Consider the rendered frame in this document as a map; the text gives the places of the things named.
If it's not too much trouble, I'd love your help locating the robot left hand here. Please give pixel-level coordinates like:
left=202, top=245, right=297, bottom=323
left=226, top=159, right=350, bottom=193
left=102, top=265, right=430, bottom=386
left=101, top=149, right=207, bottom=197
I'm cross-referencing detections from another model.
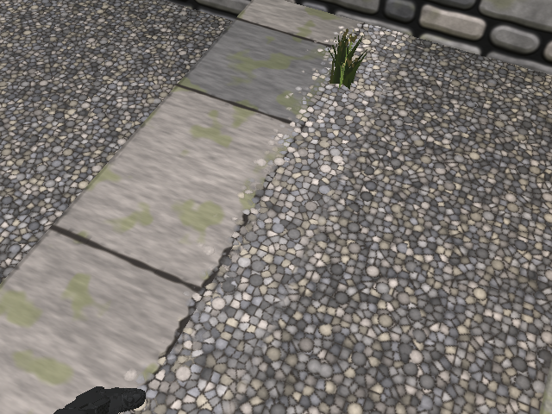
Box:
left=54, top=386, right=146, bottom=414

